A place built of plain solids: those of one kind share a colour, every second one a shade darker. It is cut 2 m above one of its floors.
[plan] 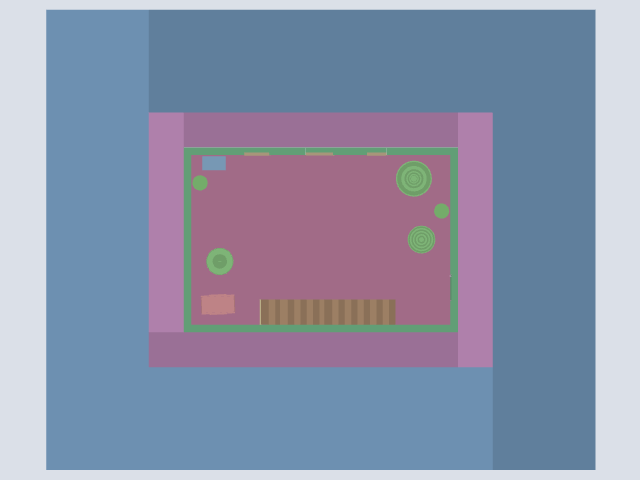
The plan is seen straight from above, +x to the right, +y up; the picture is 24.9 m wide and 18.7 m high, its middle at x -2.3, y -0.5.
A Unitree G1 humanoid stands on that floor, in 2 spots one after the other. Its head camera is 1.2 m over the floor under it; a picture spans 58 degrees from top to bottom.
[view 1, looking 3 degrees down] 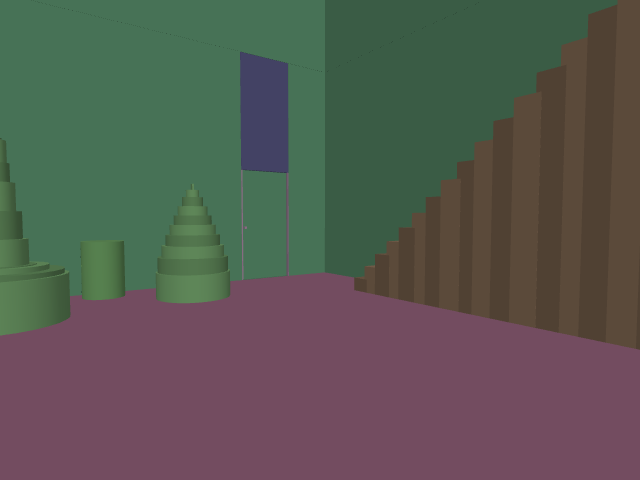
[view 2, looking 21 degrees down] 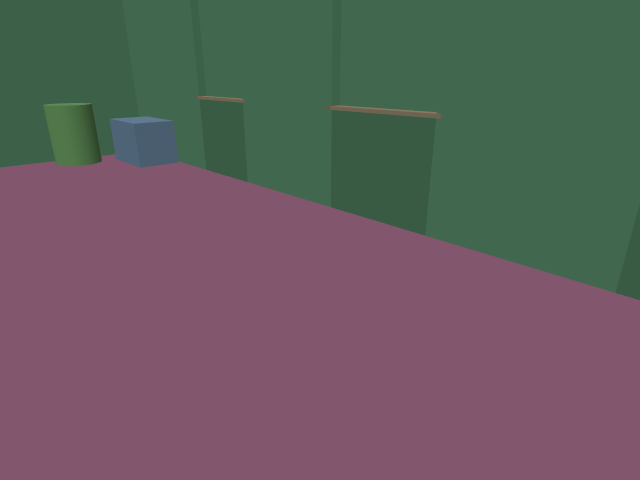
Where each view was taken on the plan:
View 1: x -4.76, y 1.81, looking -36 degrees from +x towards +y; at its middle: wall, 9.33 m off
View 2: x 0.00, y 0.00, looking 137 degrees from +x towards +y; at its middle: floor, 3.35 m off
